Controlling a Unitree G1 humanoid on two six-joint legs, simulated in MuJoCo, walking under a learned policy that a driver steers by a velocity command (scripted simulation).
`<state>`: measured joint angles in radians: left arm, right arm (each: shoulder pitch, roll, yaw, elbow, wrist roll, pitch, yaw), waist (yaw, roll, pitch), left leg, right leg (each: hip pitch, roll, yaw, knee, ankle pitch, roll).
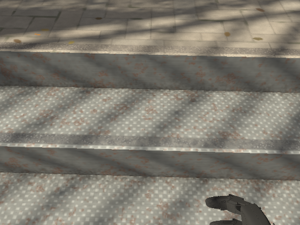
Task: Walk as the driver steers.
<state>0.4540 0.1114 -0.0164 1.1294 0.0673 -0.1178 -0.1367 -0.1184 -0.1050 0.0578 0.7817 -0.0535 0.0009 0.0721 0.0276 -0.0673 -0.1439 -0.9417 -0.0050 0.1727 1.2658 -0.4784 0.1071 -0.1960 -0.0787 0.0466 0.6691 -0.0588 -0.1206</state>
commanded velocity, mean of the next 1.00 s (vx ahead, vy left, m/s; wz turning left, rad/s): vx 0.50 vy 0.00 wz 0.18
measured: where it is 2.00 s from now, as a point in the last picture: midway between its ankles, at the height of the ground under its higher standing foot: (110, 30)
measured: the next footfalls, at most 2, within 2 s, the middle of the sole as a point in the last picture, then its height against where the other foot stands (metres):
right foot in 0.50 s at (199, 222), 0.17 m higher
left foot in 1.08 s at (123, 125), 0.17 m higher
